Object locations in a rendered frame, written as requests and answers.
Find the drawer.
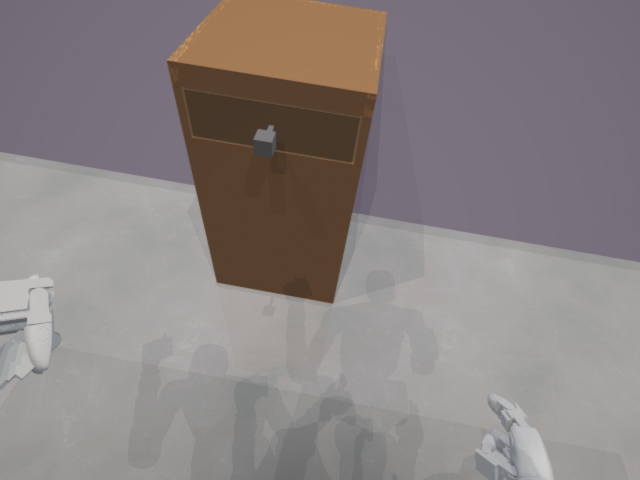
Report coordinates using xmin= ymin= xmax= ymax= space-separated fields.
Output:
xmin=184 ymin=88 xmax=360 ymax=162

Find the cabinet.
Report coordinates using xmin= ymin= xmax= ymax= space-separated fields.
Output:
xmin=167 ymin=0 xmax=387 ymax=304

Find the handle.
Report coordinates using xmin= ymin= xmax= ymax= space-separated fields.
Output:
xmin=253 ymin=125 xmax=276 ymax=158

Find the robot right hand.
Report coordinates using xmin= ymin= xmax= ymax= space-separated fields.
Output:
xmin=475 ymin=393 xmax=554 ymax=480

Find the robot left hand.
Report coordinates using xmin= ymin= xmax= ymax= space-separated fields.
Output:
xmin=0 ymin=274 xmax=62 ymax=390

